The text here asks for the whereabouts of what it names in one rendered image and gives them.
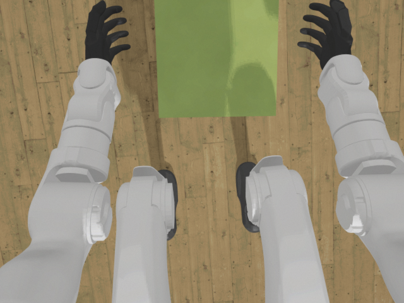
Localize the left robot forearm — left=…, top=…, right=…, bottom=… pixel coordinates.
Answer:
left=28, top=58, right=121, bottom=238

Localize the robot left thigh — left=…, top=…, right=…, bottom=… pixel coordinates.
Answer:
left=112, top=175, right=175, bottom=303

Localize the robot right upper arm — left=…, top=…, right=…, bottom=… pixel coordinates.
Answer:
left=336, top=174, right=404, bottom=303

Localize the left robot hand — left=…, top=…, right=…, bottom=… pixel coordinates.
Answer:
left=85, top=0, right=131, bottom=65

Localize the right robot hand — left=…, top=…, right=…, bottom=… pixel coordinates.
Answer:
left=297, top=0, right=353, bottom=70

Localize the right robot foot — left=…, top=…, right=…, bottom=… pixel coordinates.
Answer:
left=236, top=162, right=260, bottom=233

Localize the carton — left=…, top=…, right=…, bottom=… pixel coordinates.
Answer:
left=154, top=0, right=279, bottom=118

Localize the right robot forearm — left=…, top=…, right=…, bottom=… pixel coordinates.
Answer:
left=318, top=54, right=404, bottom=178

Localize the robot left upper arm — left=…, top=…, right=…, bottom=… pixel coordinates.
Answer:
left=0, top=182, right=112, bottom=303

